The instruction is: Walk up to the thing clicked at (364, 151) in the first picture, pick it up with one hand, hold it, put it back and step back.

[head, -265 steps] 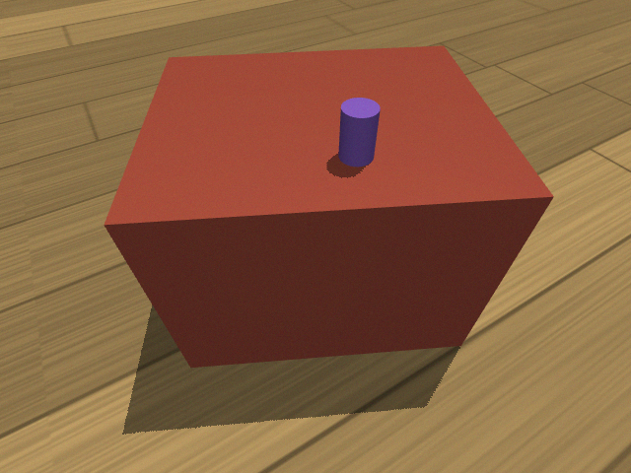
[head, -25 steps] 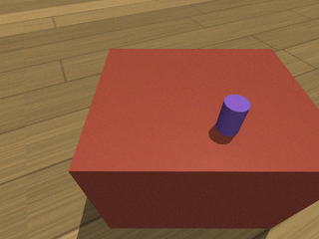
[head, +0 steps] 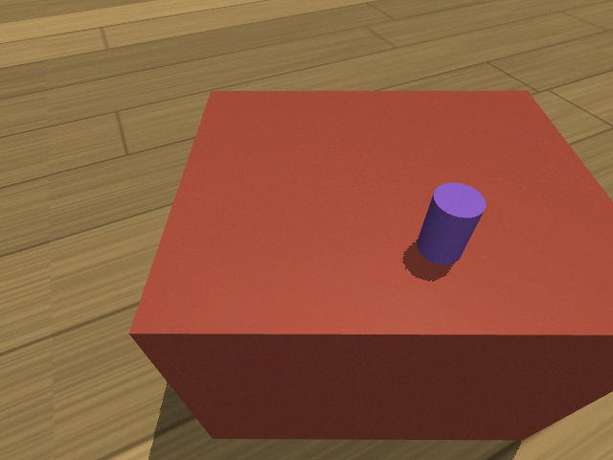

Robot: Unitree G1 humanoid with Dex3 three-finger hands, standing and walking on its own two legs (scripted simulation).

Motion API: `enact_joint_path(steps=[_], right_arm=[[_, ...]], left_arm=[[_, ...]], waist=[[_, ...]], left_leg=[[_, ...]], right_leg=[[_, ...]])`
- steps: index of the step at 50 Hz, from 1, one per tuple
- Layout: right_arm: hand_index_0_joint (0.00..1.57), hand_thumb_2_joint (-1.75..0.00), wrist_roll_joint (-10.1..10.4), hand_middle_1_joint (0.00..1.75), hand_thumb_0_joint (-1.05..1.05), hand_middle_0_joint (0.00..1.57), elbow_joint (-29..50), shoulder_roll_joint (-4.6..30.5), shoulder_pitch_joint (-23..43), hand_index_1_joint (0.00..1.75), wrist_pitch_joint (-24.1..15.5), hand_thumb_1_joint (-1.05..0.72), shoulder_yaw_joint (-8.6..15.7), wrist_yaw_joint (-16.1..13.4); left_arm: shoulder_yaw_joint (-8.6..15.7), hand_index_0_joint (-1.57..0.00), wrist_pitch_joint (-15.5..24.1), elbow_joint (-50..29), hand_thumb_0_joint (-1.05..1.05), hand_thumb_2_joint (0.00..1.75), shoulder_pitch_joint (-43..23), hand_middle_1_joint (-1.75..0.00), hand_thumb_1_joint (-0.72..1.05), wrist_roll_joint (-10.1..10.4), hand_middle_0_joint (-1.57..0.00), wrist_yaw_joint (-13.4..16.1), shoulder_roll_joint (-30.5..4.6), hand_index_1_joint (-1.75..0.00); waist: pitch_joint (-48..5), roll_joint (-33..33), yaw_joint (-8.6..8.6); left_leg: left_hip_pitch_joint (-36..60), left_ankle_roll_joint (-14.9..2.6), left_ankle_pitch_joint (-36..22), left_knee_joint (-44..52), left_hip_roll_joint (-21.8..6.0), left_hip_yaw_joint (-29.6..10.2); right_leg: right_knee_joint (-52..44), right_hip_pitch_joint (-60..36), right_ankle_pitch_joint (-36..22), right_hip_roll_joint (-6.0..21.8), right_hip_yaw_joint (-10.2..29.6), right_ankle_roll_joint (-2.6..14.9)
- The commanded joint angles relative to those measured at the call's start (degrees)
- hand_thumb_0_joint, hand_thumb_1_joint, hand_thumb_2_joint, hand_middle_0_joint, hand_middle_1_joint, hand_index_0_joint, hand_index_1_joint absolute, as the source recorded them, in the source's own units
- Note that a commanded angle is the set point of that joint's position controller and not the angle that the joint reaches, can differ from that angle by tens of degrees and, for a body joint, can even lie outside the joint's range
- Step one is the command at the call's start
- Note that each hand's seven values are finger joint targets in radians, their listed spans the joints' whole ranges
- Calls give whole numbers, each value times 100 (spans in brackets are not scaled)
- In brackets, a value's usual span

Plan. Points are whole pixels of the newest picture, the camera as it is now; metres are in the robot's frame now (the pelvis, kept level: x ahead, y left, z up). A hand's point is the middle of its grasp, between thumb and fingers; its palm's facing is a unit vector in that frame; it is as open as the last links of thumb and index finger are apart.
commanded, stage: stand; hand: right
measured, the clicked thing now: (448, 224) +0.50 -0.24 -0.02
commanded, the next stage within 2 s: rise first in 0.14 s
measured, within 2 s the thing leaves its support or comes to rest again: neither
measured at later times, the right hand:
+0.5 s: hand (500, 452) +0.17 -0.25 -0.12, palm faces +0.18 +0.93 -0.31, open 11.5 cm
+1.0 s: hand (546, 421) +0.18 -0.27 -0.02, palm faces +0.30 +0.89 -0.34, open 17.5 cm
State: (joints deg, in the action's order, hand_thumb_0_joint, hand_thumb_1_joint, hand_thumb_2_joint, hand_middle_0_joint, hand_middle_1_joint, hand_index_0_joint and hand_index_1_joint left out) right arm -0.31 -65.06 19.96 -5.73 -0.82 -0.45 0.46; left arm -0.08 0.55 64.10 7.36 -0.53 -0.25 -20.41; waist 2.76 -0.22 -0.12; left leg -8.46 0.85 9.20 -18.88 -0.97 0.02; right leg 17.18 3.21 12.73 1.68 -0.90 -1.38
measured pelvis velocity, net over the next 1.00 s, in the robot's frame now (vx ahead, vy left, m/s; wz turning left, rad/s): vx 0.01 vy -0.01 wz -0.04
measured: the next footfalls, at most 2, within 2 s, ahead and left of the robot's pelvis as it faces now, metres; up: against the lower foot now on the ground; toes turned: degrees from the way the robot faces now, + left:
none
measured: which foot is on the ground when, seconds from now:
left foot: down 0.00-1.00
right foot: down 0.00-1.00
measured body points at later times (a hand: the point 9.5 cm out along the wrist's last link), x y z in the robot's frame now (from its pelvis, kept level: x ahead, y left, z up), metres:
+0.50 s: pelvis -0.01 -0.01 -0.01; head +0.03 +0.00 +0.44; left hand +0.16 +0.28 -0.11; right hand +0.16 -0.30 -0.10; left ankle +0.01 +0.13 -0.75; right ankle -0.04 -0.13 -0.75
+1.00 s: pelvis +0.01 -0.01 +0.00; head +0.01 +0.01 +0.44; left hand +0.18 +0.25 -0.09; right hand +0.16 -0.31 +0.01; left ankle +0.01 +0.13 -0.75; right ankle -0.04 -0.13 -0.75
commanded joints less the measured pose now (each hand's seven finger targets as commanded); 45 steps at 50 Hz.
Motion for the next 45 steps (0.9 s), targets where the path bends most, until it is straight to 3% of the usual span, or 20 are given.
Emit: enact_joint_path(steps=[1,8,12,13,14,16,17,19,20,21,23,25,30,31,32,34,36,37,40,45], right_arm=[[20,-90,-15,30,0,20,332,1229,161,30,-104,-90,235,-97],[20,-90,-9,30,0,20,366,1254,210,30,-97,-90,257,-100],[12,-82,-6,22,0,12,371,1226,203,22,-91,-82,250,-107],[6,-74,385,14,0,7,2381,214,2213,14,-494,-74,149,-183],[6,-66,603,6,0,7,2574,435,1986,6,-719,-66,150,-278],[6,-50,525,4,0,7,1435,1116,857,4,-554,-50,632,-442],[6,-42,481,4,0,7,1527,1367,839,4,-530,-42,937,-500],[6,-26,326,4,0,6,1726,1015,953,4,-570,-26,956,-498],[6,-19,262,4,0,6,2012,1114,291,4,-553,-18,1223,-500],[6,-18,276,5,0,6,2231,1142,-310,5,-524,-12,1336,-504],[6,-14,270,5,0,6,2407,1057,-532,5,-429,3,1338,-504],[5,-12,302,5,0,5,2931,792,-677,5,-362,12,1243,-450],[5,-7,317,5,0,4,4578,622,251,5,-424,41,1040,-526],[5,-6,280,6,0,4,4495,778,-198,6,-405,45,1178,-560],[5,-6,297,6,0,4,4738,583,-192,6,-421,48,998,-550],[5,-5,288,6,0,4,5402,806,-244,6,-524,53,1219,-590],[4,-4,284,6,0,4,5317,738,-763,6,-497,56,1259,-574],[4,-4,271,6,0,4,5583,834,-802,6,-530,57,1408,-573],[4,-4,301,6,0,4,5632,713,-1209,6,-503,60,1423,-537],[4,-3,342,6,0,4,6314,697,-1292,6,-552,61,1587,-433]], left_arm=[[258,-20,102,-324,0,90,-129,-30,90,-4,-20,82,-1232,-30],[250,-20,122,-330,0,90,-90,-30,90,0,-20,98,-1204,-30],[263,-12,110,-324,0,82,-116,-22,82,-6,-12,100,-1225,-22],[199,-4,742,-2334,0,74,-2126,-14,74,451,-4,121,-255,-14],[84,-1,836,-2536,0,66,-2124,-6,66,608,-2,242,-373,-6],[566,-1,729,-1615,0,50,-1051,-3,50,573,-2,379,-1029,-5],[890,-2,692,-1694,0,42,-995,-3,42,532,-3,430,-1336,-4],[862,-3,721,-1354,0,26,-828,-4,26,374,-4,420,-889,-4],[978,-4,697,-1486,0,19,-625,-4,18,303,-4,412,-802,-4],[993,-5,661,-1602,0,17,-14,-5,14,289,-4,425,-665,-4],[1105,-6,612,-1752,0,12,248,-5,3,242,-4,445,-810,-3],[935,-6,540,-1973,0,10,443,-5,-8,240,-5,404,-399,-4],[806,-5,642,-3125,0,7,-532,-5,-42,248,-6,504,-292,-5],[905,-5,641,-3140,0,6,-425,-5,-47,240,-6,553,-423,-6],[816,-6,680,-3500,0,5,-387,-5,-50,242,-6,564,-373,-6],[590,-6,720,-3848,0,4,-295,-6,-53,260,-6,567,-66,-6],[714,-6,706,-3903,0,4,249,-5,-54,241,-6,598,-223,-6],[528,-6,688,-3928,0,4,389,-6,-54,240,-6,563,33,-6],[820,-6,650,-3962,0,3,365,-5,-54,221,-6,554,-248,-5],[1015,-6,619,-3836,0,3,791,-5,-54,240,-5,443,-230,-5]], waist=[[-457,62,24],[-618,26,9],[-439,37,27],[-452,-408,-81],[-680,208,152],[-324,256,126],[-779,174,64],[-1422,-139,100],[-1631,-240,263],[-1765,-194,160],[-1684,-103,41],[-1579,-168,79],[-1106,-228,68],[-995,-176,87],[-1058,-104,17],[-1153,-121,162],[-971,101,99],[-993,-47,165],[-791,-12,163],[-579,-54,77]], left_leg=[[350,-171,-1247,192,-666,-510],[554,-203,-1611,17,-692,-478],[406,-176,-1332,142,-662,-489],[-295,-68,-712,-352,3,119],[127,-52,-216,-130,50,166],[-320,-49,-66,-293,64,246],[-241,-57,-295,-463,52,255],[-58,-116,-794,-663,36,203],[94,-157,-1017,-689,42,213],[308,-128,-1252,-620,54,212],[378,-114,-1570,-558,114,297],[359,-103,-1584,-485,134,333],[142,-123,-762,-254,93,333],[101,-123,-759,-263,98,359],[126,-114,-781,-252,93,349],[309,-107,-925,-284,76,372],[278,-80,-953,-252,72,404],[332,-70,-1042,-263,38,384],[340,-78,-1094,-240,41,391],[269,-77,-1082,-220,57,425]], right_leg=[[-208,119,-1008,653,416,222],[-194,65,-1513,692,398,207],[-240,109,-1222,657,392,204],[429,1079,-872,-135,-107,171],[264,791,-521,-72,-66,180],[402,1191,-380,-128,-103,201],[556,1106,-579,-120,-98,184],[737,971,-1172,-128,-62,129],[701,920,-1438,-143,-58,114],[676,804,-1561,-179,-105,136],[558,707,-1824,-162,-93,89],[554,679,-1903,-155,-94,98],[300,798,-1035,-116,-50,142],[286,744,-1060,-121,-34,145],[299,666,-1069,-117,-39,157],[329,550,-1257,-143,-36,153],[326,499,-1284,-160,-45,185],[345,475,-1366,-197,-73,183],[314,482,-1445,-196,-81,172],[270,468,-1412,-174,-83,174]])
